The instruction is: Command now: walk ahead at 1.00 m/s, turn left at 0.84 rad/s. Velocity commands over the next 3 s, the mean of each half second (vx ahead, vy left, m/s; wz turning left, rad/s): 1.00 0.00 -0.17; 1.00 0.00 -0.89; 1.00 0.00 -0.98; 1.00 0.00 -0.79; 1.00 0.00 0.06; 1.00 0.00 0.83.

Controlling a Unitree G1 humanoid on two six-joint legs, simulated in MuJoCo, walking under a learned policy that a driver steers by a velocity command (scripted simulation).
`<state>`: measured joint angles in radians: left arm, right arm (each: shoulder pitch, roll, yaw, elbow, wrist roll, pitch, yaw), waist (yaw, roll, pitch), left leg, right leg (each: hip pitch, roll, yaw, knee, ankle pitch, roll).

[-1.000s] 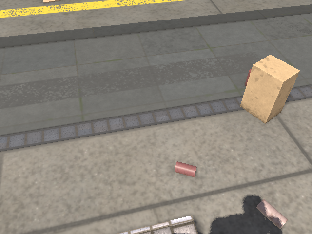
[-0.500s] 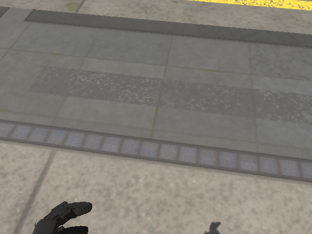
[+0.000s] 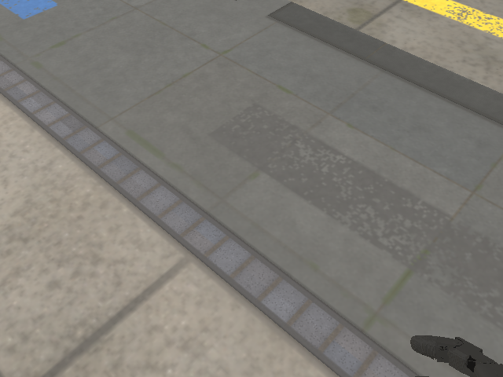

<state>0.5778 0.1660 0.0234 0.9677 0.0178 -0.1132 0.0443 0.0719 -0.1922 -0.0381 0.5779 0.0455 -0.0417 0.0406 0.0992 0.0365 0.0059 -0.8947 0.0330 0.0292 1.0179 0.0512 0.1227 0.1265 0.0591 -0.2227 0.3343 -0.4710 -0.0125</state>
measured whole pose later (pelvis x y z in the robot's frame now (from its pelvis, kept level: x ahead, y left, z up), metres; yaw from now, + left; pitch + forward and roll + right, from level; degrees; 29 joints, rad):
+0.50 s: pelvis +0.45 -0.04 -0.01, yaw -8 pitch +2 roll +2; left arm 0.12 0.25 0.04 0.70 -0.04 -0.08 -0.05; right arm 0.41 -0.20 -0.04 0.89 -0.02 -0.13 -0.02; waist -0.07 -0.03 0.02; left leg 0.21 -0.06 0.24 0.25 -0.48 0.01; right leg -0.83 -0.09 -0.04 0.75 0.17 -0.09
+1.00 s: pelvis +0.93 -0.13 -0.01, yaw -36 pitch +2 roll +2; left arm 0.41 0.30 0.09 0.73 -0.04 -0.05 0.01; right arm -0.01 -0.25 -0.03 0.54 0.02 -0.15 0.00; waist 0.08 -0.03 0.01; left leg -0.53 -0.02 -0.10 0.59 -0.08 -0.06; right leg -0.10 0.13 0.31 0.85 -0.57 -0.08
